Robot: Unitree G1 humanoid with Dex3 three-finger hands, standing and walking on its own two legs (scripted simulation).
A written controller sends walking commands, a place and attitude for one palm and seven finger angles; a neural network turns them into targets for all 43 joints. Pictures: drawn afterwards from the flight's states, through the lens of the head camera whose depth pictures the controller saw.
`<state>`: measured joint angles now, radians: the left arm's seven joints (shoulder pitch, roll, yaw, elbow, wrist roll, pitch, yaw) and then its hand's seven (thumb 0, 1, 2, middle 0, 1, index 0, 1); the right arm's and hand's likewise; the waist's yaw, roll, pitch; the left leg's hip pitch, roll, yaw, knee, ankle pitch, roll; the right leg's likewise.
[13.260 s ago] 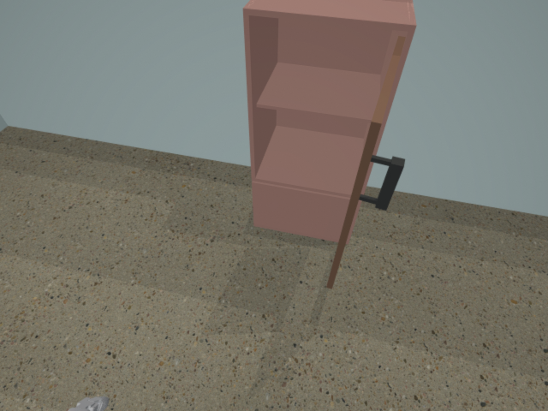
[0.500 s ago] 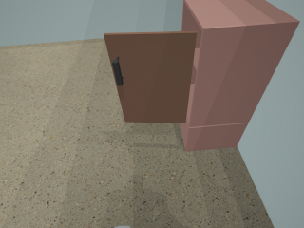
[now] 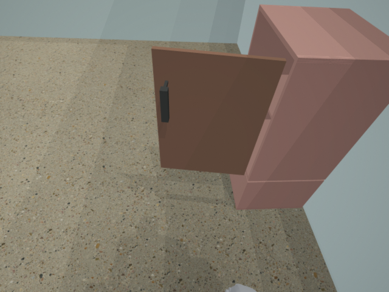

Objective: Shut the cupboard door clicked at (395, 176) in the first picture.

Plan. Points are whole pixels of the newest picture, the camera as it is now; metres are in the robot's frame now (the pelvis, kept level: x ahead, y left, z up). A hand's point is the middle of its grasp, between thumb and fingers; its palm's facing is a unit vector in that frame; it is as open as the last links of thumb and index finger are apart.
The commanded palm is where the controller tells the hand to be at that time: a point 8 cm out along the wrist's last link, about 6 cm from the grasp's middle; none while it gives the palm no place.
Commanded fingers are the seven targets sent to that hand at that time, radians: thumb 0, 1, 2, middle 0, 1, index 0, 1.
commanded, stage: take the last steps up to it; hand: left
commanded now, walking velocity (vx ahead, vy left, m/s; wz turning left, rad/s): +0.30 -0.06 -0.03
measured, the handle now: (165, 101) +0.70 +0.15 -0.03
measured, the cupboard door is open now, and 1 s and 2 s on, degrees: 82 82 82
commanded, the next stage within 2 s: come to a stop and stand still in 0.38 s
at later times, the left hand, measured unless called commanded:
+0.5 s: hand (149, 260) +0.23 +0.13 -0.17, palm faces +0.05 -0.97 -0.22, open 7.2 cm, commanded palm none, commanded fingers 0.00 0.90 0.90 -0.20 -0.30 -0.20 -0.30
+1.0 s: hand (152, 271) +0.21 +0.11 -0.18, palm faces +0.06 -0.96 -0.28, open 7.4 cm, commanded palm none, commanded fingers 0.00 0.90 0.90 -0.20 -0.30 -0.20 -0.30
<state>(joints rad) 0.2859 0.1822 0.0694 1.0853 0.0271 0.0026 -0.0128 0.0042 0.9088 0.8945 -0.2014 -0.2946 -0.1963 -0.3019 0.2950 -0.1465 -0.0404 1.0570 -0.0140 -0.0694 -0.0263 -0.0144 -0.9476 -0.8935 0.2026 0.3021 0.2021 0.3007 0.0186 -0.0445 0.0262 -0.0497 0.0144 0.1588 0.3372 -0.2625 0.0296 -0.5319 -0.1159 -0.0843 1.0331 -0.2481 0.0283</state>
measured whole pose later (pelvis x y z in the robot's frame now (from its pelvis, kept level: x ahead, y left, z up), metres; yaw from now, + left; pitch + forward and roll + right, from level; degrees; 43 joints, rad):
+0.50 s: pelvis +0.17 -0.06 -0.01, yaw +0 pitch +0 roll -1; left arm 0.20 0.17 0.06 1.05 0.02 -0.04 0.02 -0.02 0.95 0.89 -0.21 -0.30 -0.20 -0.30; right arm 0.26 -0.16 -0.05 1.05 -0.02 -0.01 0.00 0.01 -0.91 -0.89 0.20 0.30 0.20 0.30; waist -0.02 0.02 0.06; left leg -0.45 0.10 0.07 0.90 -0.34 -0.01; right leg -0.24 -0.01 -0.17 0.44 -0.19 -0.06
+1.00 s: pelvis +0.19 -0.08 -0.02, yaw +0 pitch -2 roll +0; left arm 0.28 0.16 0.04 1.01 0.03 0.01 0.05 0.00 0.91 0.89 -0.20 -0.29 -0.20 -0.30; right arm 0.12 -0.17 -0.05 0.97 0.00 0.03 -0.02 0.00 -0.91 -0.89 0.20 0.30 0.20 0.30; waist 0.02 0.05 0.09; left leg -0.36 0.07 0.05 0.66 -0.29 -0.01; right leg -0.24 -0.01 -0.08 0.61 -0.32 -0.02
